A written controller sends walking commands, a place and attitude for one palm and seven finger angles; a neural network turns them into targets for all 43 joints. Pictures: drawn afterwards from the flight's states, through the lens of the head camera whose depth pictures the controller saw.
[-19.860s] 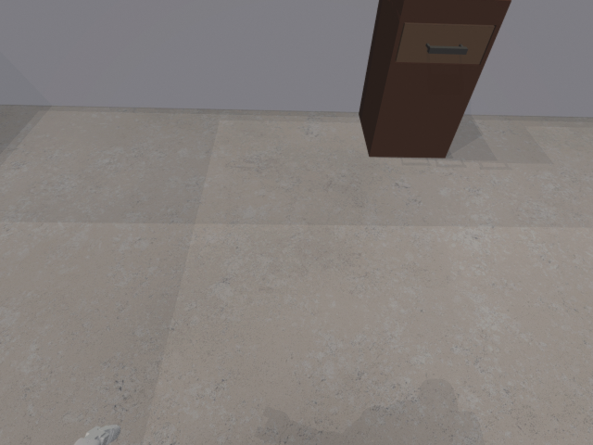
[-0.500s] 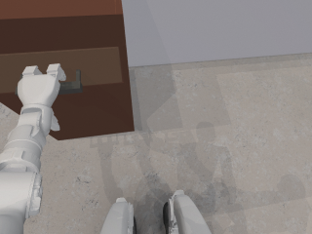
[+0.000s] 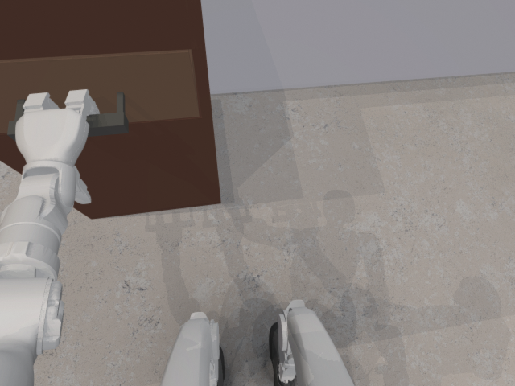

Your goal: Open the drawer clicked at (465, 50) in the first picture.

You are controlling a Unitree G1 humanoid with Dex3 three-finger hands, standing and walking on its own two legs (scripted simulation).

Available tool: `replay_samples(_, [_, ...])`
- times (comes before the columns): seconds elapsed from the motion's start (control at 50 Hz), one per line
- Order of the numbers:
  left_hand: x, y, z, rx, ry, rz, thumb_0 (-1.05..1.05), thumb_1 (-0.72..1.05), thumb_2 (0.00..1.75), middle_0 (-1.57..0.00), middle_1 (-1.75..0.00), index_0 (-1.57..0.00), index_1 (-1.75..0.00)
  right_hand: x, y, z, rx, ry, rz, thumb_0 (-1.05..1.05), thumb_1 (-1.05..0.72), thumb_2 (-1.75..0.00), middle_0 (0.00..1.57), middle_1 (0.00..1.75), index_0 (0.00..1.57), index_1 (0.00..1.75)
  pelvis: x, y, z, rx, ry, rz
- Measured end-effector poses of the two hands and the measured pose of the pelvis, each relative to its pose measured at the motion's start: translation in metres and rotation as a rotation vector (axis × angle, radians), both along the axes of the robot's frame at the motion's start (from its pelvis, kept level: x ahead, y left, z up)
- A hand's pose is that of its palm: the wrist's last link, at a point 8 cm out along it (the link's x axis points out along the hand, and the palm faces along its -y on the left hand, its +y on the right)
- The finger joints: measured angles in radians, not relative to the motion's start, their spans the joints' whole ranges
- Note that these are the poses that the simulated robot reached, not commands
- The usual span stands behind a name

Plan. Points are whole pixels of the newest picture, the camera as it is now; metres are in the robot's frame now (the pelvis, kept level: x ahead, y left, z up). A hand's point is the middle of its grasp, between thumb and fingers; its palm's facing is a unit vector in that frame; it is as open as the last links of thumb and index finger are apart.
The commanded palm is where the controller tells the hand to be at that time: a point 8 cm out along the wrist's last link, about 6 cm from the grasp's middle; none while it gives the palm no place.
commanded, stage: lower the fingers behind the handle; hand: left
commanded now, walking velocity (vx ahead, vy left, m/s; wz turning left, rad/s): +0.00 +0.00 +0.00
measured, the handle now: (71, 115) +0.53 +0.28 -0.02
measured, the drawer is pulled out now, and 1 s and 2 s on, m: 0.00 0.00 0.06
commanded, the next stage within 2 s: close the thumb around the handle in 0.30 s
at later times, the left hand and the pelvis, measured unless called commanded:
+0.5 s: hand (75, 150) +0.48 +0.28 -0.04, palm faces -0.06 -0.04 -1.00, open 13.7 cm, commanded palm +0.47 +0.26 +0.01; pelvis +0.00 +0.00 +0.00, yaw +0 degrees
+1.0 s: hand (76, 151) +0.47 +0.28 -0.04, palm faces -0.06 -0.03 -1.00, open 5.9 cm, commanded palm +0.46 +0.26 +0.01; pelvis +0.00 +0.00 +0.01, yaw +0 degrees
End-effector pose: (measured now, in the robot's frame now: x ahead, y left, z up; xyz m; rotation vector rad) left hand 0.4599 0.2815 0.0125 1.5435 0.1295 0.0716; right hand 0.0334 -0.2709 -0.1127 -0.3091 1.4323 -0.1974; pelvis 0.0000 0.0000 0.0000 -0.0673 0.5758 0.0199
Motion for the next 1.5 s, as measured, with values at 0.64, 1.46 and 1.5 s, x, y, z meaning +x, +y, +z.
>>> replay_samples(0.64, [0.001,-0.005,0.001,-0.001,0.011,0.014,0.00,-0.24,0.41,-0.32,-1.23,-0.34,-1.22,-0.005,0.005,0.005,0.009,0.008,-0.015,0.00,-0.91,-0.90,0.20,0.30,0.20,0.30,0.000,0.003,0.005,-0.001,-0.011,-0.001])
replay_samples(1.46, [-0.014,-0.009,0.005,-0.005,0.040,0.028,0.00,0.70,0.76,-0.33,-1.35,-0.38,-1.35,0.005,0.004,0.010,0.030,-0.018,-0.033,0.00,-0.91,-0.90,0.20,0.30,0.20,0.30,0.007,0.000,0.016,0.011,-0.031,-0.014])
replay_samples(1.5, [-0.018,-0.010,0.005,-0.012,0.041,0.024,0.01,0.70,0.75,-0.32,-1.35,-0.38,-1.35,0.008,0.006,0.012,0.035,-0.019,-0.033,0.00,-0.91,-0.90,0.20,0.30,0.20,0.30,0.010,0.001,0.018,0.013,-0.037,-0.018])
